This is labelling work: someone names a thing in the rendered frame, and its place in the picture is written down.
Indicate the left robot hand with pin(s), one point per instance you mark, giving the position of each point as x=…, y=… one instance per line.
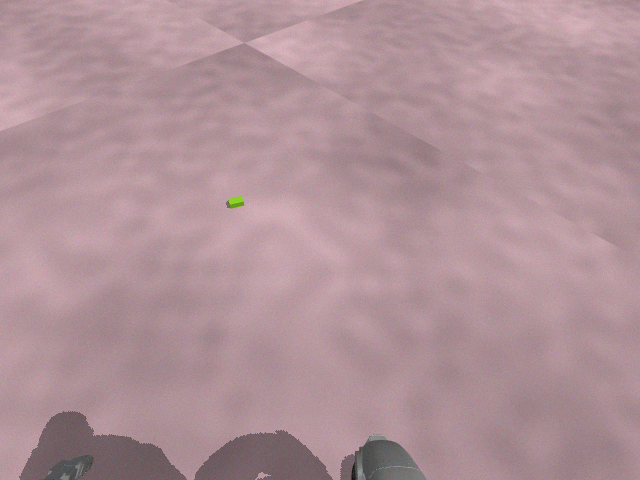
x=70, y=470

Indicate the small box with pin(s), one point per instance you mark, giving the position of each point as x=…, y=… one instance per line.
x=236, y=202

